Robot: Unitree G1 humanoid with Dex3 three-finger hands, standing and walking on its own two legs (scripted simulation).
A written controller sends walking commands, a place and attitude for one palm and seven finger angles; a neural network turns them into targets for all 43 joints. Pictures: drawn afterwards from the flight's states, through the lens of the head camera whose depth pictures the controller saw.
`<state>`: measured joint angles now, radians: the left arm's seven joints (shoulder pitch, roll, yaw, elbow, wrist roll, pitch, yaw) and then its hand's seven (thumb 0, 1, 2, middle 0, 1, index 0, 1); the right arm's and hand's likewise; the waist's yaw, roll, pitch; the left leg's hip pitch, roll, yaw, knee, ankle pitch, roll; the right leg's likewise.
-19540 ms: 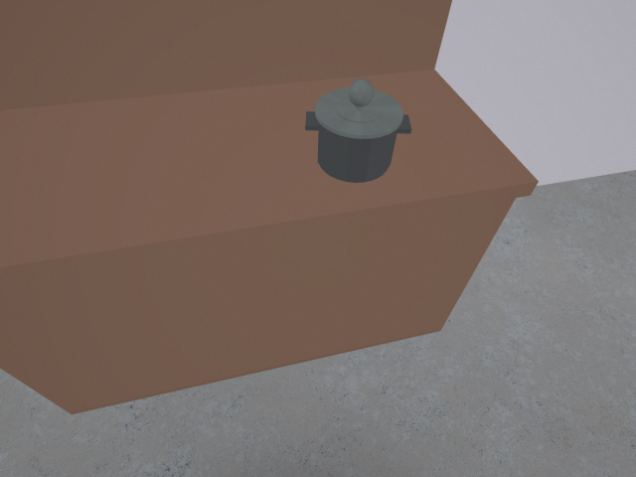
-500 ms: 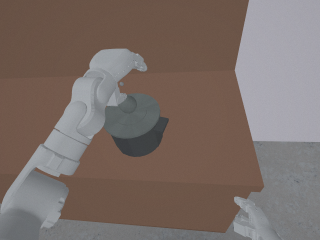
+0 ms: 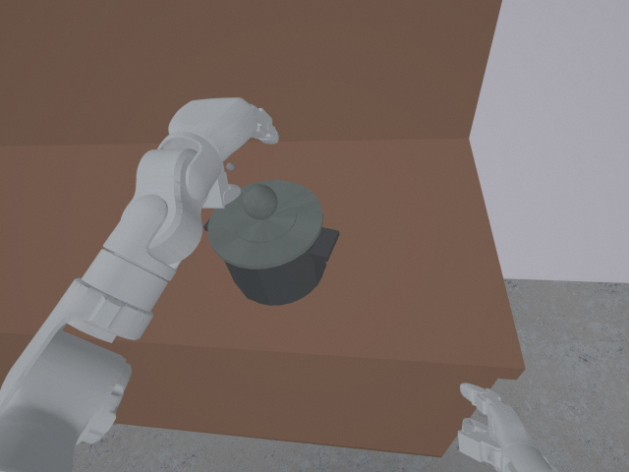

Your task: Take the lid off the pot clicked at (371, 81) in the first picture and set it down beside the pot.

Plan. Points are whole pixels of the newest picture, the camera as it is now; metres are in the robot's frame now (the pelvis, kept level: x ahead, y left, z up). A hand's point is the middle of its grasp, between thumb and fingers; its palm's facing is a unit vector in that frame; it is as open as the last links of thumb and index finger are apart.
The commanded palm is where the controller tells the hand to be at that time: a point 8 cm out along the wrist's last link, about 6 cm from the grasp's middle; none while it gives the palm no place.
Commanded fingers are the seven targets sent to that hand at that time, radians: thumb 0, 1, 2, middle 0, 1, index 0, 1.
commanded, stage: move the open hand above the knob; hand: left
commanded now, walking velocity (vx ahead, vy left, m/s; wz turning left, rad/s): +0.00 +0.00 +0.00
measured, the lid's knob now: (259, 201) +0.44 +0.10 +0.11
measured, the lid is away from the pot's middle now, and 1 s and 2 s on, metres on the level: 0.00 0.00 0.00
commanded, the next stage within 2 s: lower the open fingers around the knob in 0.58 s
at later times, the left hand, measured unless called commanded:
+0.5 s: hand (240, 164) +0.42 +0.11 +0.20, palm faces -0.05 -0.06 -1.00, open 10.3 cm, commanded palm +0.38 +0.12 +0.26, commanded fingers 0.00 -0.36 1.51 -0.82 -0.08 -0.82 -0.08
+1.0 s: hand (238, 184) +0.41 +0.11 +0.18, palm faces -0.10 -0.06 -0.99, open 10.4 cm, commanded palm +0.38 +0.12 +0.24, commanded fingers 0.00 -0.36 1.51 -0.82 -0.08 -0.82 -0.08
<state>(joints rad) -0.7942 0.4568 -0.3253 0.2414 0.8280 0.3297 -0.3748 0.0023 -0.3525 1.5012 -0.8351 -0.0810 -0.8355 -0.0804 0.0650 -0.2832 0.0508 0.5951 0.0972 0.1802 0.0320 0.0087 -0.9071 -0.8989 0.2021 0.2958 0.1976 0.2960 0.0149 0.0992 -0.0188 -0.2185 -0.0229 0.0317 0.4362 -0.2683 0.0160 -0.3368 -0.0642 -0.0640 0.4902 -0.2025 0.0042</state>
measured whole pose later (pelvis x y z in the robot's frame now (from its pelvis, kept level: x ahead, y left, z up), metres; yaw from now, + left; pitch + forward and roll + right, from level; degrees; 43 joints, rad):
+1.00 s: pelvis +0.01 +0.00 +0.00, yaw +0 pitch +3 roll +1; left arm -0.70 0.44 -0.34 0.15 0.81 0.32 -0.35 0.00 -0.35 1.50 -0.84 -0.08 -0.84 -0.08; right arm 0.06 -0.28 0.06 0.59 0.10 0.20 0.05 0.01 -0.91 -0.90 0.20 0.30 0.21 0.30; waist 0.03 0.11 -0.02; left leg -0.22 -0.02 0.03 0.45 -0.28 0.01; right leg -0.34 -0.06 -0.06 0.50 -0.21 0.00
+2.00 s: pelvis +0.01 +0.00 +0.00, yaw +0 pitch +3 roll +1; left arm -0.66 0.38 -0.37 0.27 0.84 0.32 -0.30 0.00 -0.35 1.50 -0.83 -0.08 -0.83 -0.08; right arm 0.07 -0.27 0.04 0.61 0.09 0.18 0.04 0.01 -0.91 -0.90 0.20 0.30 0.20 0.30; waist 0.01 0.10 -0.03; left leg -0.23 -0.02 0.03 0.46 -0.29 0.02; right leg -0.34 -0.06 -0.06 0.49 -0.21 0.01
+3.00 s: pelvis +0.01 +0.00 +0.00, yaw +0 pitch +3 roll +1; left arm -0.68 0.38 -0.36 0.31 0.84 0.31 -0.31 -0.01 0.12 1.04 -0.73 -0.76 -0.75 -0.77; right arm 0.08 -0.28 0.04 0.61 0.10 0.17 0.03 0.01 -0.91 -0.90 0.20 0.30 0.20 0.30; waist 0.00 0.10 -0.02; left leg -0.22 -0.01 0.03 0.45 -0.28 0.02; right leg -0.33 -0.05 -0.06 0.48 -0.21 0.00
